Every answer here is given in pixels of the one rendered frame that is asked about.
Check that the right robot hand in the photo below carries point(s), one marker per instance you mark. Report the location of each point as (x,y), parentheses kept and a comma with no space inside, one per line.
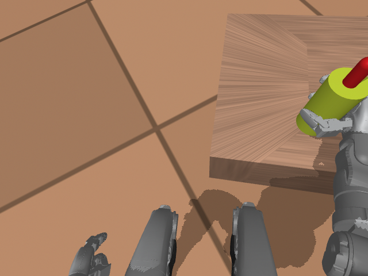
(355,121)

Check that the left robot hand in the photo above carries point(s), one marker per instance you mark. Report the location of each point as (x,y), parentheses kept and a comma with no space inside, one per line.
(87,263)

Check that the bottle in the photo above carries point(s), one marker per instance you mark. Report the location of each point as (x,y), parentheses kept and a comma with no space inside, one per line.
(343,89)

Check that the right robot arm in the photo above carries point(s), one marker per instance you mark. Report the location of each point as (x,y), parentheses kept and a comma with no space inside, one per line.
(346,252)

